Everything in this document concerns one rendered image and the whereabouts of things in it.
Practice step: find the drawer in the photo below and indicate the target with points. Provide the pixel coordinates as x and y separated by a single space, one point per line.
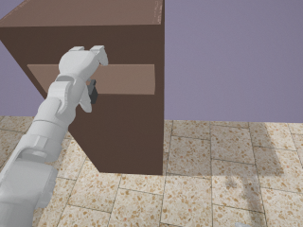
117 79

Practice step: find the cabinet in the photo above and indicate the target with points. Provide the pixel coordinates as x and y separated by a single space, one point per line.
124 133

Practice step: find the left robot hand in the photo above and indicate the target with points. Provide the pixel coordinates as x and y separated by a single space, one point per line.
83 63

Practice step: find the handle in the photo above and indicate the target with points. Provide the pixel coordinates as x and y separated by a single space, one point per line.
92 91

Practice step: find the robot left forearm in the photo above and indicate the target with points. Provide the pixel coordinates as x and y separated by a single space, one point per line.
43 141

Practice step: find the left robot upper arm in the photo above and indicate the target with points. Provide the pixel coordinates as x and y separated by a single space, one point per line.
28 186

